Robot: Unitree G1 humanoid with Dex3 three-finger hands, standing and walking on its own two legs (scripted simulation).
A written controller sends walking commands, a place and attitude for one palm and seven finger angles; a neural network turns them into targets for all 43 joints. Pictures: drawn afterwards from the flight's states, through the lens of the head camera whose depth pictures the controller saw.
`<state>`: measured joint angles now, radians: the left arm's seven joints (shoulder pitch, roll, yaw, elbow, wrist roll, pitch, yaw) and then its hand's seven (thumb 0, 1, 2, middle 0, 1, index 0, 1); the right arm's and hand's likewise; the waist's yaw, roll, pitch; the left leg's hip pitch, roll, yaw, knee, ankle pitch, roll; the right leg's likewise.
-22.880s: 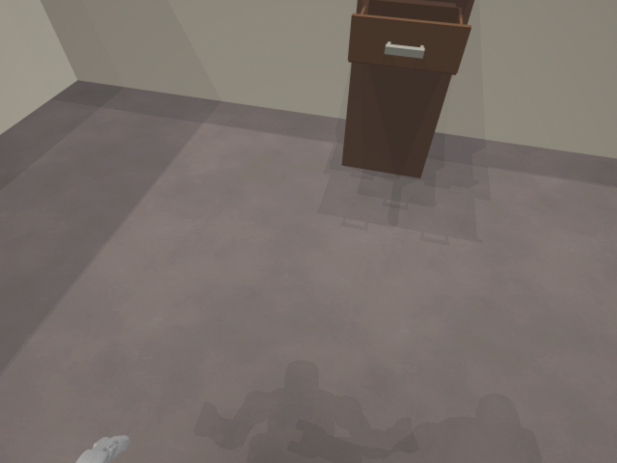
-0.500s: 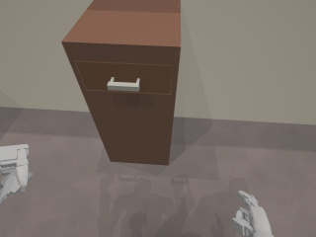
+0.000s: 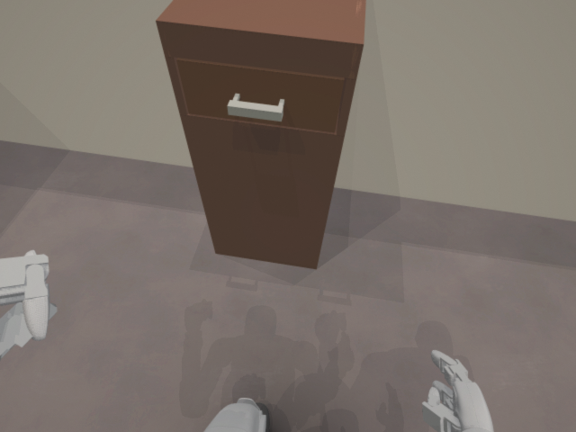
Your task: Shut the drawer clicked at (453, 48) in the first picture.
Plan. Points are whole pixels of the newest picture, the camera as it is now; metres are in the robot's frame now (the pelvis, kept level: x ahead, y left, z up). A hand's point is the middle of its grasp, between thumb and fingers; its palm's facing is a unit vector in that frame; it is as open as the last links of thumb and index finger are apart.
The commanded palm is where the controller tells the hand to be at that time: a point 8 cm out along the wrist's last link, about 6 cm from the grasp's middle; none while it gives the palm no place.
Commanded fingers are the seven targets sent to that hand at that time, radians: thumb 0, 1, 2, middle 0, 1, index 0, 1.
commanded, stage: step back with the hand held close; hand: left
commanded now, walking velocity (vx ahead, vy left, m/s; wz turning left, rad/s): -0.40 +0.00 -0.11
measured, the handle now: (257, 105) +0.75 +0.12 -0.01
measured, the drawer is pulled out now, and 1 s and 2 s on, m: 0.00 0.00 0.00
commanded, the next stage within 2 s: stop stepping back and stand still in 0.20 s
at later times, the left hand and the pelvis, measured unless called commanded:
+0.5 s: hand out of the picture +0.06 +0.22 +0.18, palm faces +0.21 -0.85 -0.48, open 3.2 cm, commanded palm +0.01 +0.27 +0.19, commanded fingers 0.00 0.90 0.90 -1.40 -1.60 -1.40 -1.60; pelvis -0.15 +0.01 +0.00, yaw -7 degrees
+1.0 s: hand out of the picture +0.00 +0.23 +0.18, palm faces +0.30 -0.83 -0.47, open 3.2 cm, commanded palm -0.04 +0.28 +0.19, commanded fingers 0.00 0.90 0.90 -1.40 -1.60 -1.40 -1.60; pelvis -0.19 +0.01 +0.01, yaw -6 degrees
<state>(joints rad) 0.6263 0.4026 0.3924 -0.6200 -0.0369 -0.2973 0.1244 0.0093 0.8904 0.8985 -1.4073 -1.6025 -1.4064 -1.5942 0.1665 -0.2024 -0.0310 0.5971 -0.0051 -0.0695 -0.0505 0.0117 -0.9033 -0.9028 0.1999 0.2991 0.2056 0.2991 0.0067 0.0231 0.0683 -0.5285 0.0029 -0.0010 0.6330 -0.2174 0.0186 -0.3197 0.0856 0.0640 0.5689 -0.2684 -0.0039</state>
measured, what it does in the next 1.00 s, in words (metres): walks backwards: left foot, then right foot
